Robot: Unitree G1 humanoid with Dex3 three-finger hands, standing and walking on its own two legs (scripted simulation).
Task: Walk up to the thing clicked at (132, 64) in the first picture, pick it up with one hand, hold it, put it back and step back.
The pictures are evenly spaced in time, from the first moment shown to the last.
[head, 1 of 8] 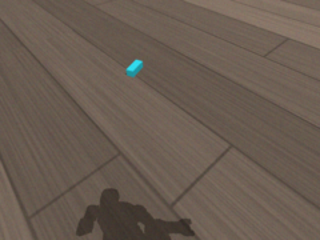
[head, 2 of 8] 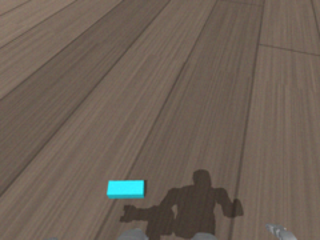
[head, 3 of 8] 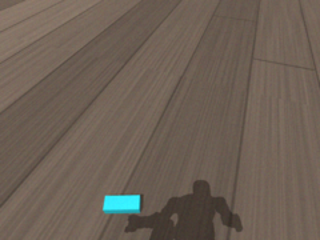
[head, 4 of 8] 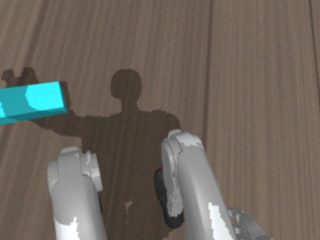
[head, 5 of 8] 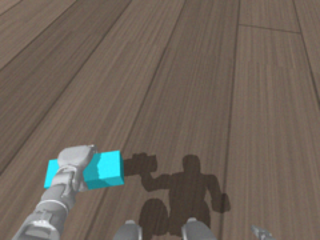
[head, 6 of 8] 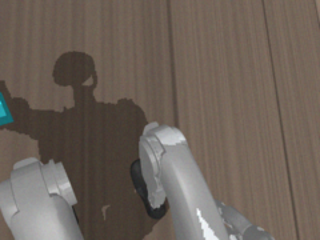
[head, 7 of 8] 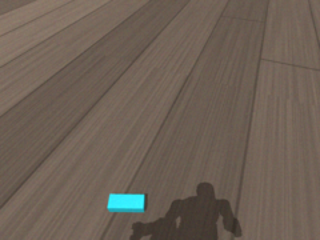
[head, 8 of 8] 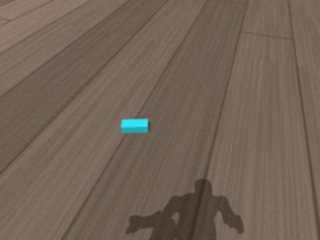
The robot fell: no
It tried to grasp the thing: yes
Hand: left
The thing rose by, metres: 0.66
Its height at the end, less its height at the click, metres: +0.00
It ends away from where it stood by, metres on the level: 0.02
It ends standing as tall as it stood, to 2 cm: yes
